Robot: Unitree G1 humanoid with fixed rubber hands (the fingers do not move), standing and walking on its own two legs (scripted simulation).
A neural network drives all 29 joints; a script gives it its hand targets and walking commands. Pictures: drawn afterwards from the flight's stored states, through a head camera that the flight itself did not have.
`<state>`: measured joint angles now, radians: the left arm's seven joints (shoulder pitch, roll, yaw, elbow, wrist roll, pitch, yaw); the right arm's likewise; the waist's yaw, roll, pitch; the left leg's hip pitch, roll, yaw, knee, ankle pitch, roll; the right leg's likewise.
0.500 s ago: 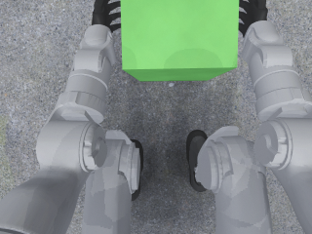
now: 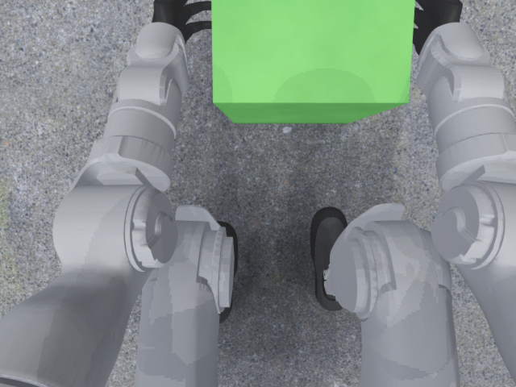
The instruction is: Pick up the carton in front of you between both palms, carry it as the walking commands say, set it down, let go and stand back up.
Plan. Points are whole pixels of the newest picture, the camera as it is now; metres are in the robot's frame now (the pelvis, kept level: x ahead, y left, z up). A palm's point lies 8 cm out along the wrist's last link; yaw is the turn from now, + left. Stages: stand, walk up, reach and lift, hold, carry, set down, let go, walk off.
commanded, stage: set down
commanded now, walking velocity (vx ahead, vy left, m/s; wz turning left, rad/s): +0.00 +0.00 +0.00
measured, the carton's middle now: (299, 44) +0.54 -0.04 -0.23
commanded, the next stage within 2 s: let go in 1.44 s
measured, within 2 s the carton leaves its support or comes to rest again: neither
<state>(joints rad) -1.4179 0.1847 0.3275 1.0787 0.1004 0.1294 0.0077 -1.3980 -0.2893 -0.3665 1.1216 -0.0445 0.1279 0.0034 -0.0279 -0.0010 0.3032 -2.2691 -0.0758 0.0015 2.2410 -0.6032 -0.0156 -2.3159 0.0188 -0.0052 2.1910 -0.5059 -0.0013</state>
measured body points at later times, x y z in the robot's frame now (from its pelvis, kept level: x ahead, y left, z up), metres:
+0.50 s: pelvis +0.01 +0.00 +0.00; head +0.36 -0.01 +0.27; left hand +0.56 +0.16 -0.15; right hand +0.54 -0.23 -0.15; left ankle +0.11 +0.11 -0.32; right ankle +0.13 -0.11 -0.32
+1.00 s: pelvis +0.02 +0.00 +0.13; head +0.34 -0.01 +0.44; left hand +0.56 +0.16 +0.01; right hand +0.53 -0.23 +0.01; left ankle +0.10 +0.11 -0.32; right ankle +0.13 -0.11 -0.32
